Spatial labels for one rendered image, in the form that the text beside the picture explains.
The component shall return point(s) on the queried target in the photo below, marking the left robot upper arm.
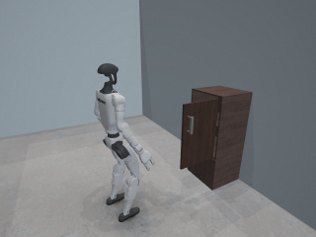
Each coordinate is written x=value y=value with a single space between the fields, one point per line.
x=96 y=109

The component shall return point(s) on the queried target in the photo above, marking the right robot forearm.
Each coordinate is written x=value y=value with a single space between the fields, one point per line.
x=128 y=136

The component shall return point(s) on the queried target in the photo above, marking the right robot hand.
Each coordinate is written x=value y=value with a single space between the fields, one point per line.
x=144 y=157

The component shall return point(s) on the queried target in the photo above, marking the right robot upper arm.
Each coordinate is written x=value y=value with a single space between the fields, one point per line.
x=118 y=102

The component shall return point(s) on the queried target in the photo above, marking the right robot foot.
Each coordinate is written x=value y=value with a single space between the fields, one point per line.
x=132 y=212

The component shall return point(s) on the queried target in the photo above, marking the handle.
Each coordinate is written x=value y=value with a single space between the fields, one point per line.
x=191 y=129

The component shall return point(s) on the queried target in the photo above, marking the cupboard door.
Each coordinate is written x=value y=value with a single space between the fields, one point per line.
x=199 y=146

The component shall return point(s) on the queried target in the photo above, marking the robot torso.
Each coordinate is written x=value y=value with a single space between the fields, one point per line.
x=108 y=119

